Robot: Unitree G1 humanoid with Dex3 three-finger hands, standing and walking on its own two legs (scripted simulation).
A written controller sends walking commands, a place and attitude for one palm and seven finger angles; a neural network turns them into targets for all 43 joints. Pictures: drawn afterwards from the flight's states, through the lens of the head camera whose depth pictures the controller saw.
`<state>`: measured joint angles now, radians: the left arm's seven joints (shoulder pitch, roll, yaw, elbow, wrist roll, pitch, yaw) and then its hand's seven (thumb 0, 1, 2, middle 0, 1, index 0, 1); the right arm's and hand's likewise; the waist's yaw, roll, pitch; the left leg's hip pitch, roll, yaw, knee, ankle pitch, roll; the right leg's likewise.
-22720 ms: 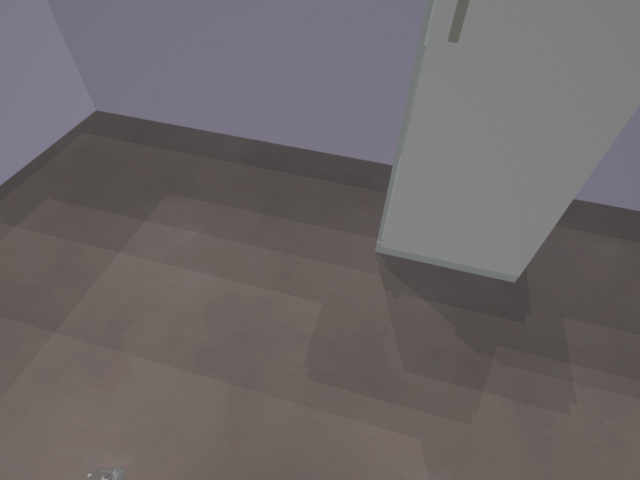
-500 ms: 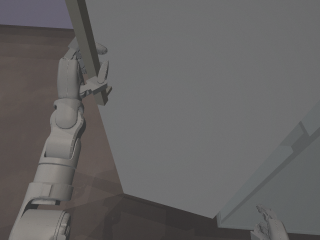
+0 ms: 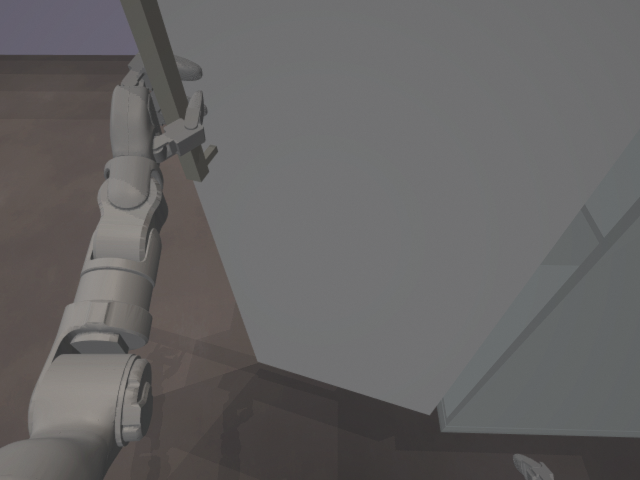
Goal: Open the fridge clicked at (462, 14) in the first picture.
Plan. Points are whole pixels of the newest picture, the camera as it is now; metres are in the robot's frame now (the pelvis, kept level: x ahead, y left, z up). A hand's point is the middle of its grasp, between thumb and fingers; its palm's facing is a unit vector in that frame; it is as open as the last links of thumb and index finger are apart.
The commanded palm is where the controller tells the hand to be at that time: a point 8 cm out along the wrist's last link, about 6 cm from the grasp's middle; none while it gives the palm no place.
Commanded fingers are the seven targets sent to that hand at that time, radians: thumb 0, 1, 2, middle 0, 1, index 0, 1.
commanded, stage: loosen the grip on the handle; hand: left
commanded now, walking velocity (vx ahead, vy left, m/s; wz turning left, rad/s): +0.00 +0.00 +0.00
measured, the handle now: (175, 69) +0.48 +0.18 +0.27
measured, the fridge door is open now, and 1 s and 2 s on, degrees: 74 72 72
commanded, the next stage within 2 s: slip the hand off the handle in 0.62 s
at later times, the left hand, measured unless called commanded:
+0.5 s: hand (180, 132) +0.46 +0.19 +0.20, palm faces +0.18 -0.97 -0.14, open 13.2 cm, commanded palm +0.43 +0.23 +0.20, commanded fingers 0.00 -0.55 0.20 -0.26 -1.17 -0.26 -1.17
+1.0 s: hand (139, 131) +0.46 +0.24 +0.20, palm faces +0.23 -0.96 -0.15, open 14.7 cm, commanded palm +0.43 +0.28 +0.20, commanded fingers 0.00 -0.55 0.20 -0.25 -1.15 -0.25 -1.15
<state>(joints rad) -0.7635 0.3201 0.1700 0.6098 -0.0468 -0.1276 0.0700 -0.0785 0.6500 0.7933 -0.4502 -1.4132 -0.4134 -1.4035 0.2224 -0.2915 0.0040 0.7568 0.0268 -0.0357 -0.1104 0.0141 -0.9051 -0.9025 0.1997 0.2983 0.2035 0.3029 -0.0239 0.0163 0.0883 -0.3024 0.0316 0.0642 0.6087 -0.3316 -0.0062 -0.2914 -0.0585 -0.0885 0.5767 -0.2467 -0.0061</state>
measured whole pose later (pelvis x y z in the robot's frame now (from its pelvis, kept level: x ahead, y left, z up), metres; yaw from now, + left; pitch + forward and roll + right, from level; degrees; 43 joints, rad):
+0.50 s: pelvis +0.03 +0.01 +0.01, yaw -3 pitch +2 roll +0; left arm -0.61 0.32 0.22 0.55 -0.03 -0.21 0.05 0.00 -0.42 0.26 -0.42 -1.33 -0.35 -1.30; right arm 0.28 -0.21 0.03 0.74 0.02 -0.17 -0.04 0.01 -0.90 -0.90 0.20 0.30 0.20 0.30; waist -0.01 -0.01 -0.01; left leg -0.28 0.04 0.12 0.48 -0.24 0.01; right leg -0.30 -0.04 -0.04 0.48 -0.23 0.02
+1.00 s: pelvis +0.05 +0.00 +0.00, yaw -2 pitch +4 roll +0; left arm -0.57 0.43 0.34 0.58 -0.09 -0.24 -0.09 -0.01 -0.56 0.19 -0.26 -1.16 -0.26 -1.16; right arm 0.25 -0.26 0.00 0.70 0.04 -0.10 -0.07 0.01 -0.91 -0.90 0.20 0.30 0.20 0.30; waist 0.00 0.00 -0.04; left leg -0.31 0.06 0.09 0.53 -0.28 -0.01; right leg -0.32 -0.03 -0.07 0.53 -0.28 0.00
